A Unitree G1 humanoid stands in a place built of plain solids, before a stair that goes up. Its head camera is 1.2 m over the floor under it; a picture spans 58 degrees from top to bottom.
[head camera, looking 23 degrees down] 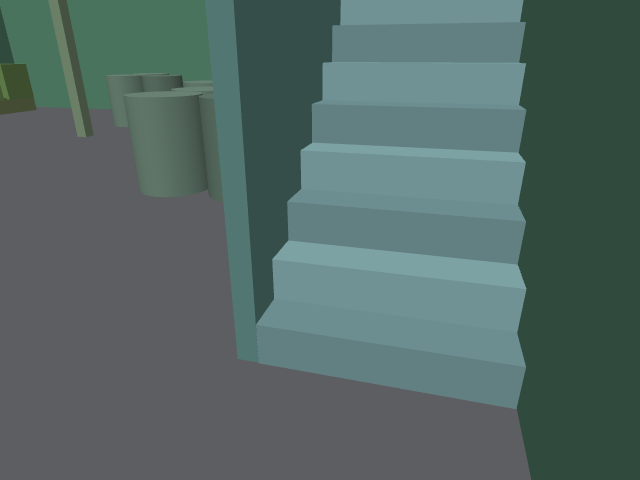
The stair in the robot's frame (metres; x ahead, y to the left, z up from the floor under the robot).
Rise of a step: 0.19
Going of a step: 0.22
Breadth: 1.02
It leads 15 degrees to the right of straight ahead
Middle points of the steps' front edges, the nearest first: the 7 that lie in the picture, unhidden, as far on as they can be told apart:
1.36 -0.23 0.20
1.56 -0.29 0.39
1.77 -0.34 0.58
1.98 -0.40 0.78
2.19 -0.45 0.97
2.40 -0.51 1.17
2.61 -0.56 1.36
